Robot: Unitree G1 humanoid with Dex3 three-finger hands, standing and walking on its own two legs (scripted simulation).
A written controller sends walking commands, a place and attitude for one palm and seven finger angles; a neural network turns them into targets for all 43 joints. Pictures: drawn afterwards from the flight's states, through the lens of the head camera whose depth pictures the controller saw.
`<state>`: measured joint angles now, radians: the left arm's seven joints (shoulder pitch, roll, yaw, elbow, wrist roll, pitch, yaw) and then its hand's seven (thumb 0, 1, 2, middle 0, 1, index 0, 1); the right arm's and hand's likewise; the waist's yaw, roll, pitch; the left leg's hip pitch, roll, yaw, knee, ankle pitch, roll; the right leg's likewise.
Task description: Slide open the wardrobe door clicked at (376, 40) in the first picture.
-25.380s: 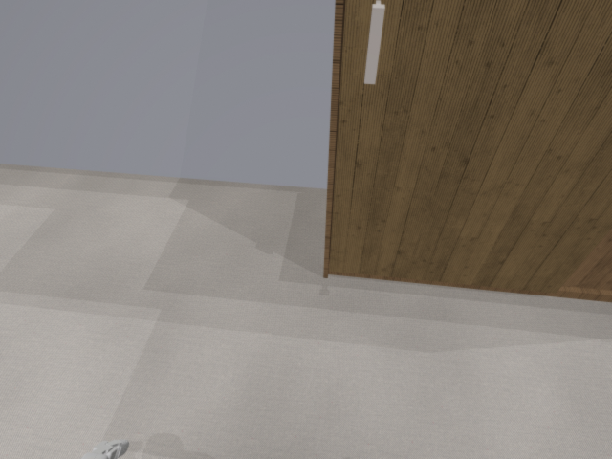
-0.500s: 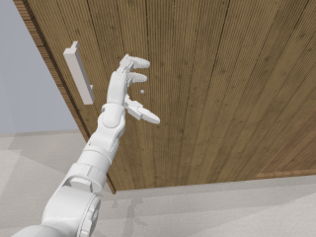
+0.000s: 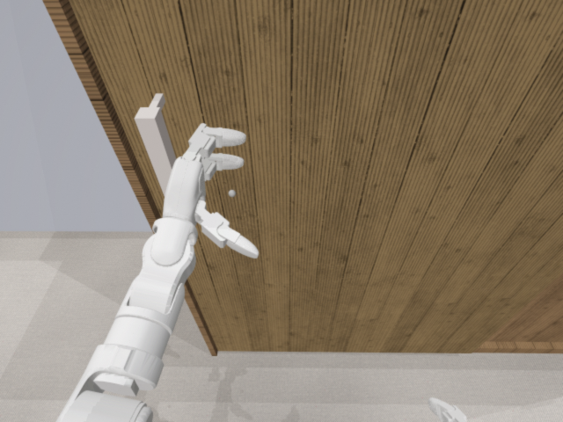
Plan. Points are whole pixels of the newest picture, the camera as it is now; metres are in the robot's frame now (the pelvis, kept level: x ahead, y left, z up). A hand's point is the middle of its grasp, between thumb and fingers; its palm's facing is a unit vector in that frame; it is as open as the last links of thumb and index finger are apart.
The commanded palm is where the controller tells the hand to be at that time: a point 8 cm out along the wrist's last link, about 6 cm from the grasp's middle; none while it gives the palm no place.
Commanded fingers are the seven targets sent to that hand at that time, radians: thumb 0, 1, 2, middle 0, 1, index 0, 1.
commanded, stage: slip the hand off the handle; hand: left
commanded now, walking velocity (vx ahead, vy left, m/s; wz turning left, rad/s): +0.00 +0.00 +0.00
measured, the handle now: (168, 152) +0.44 +0.17 +0.17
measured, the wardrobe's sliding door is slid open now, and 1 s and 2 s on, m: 0.01 0.01 0.01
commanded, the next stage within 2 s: draw the hand back to the body in 0.92 s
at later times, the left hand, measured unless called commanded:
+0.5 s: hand (207, 230) +0.31 +0.10 +0.15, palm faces -0.11 -0.97 -0.19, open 14.7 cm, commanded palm +0.29 +0.14 +0.16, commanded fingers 0.00 -0.55 0.20 -0.25 -1.15 -0.25 -1.15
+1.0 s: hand (205, 282) +0.24 +0.09 +0.15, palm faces -0.11 -0.97 -0.20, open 14.7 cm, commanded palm +0.23 +0.14 +0.16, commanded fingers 0.00 -0.55 0.20 -0.25 -1.15 -0.25 -1.15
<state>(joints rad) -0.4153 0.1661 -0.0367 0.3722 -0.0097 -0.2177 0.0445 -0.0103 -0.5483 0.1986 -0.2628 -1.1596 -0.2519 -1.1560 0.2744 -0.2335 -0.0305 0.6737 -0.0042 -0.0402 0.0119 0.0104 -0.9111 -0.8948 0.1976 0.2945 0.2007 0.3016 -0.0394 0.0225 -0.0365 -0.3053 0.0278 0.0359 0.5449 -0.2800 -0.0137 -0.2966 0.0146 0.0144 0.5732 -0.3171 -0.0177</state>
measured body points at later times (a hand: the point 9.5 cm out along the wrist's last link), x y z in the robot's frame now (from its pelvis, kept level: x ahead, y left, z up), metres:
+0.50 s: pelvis +0.01 +0.00 +0.00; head -0.01 -0.02 +0.45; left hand +0.31 +0.15 +0.16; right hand +0.15 -0.23 -0.10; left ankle +0.00 +0.13 -0.73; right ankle -0.01 -0.11 -0.73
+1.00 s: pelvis -0.02 -0.01 +0.00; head -0.04 -0.03 +0.44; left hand +0.24 +0.14 +0.16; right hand +0.17 -0.22 -0.09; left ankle +0.00 +0.13 -0.73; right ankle -0.01 -0.11 -0.73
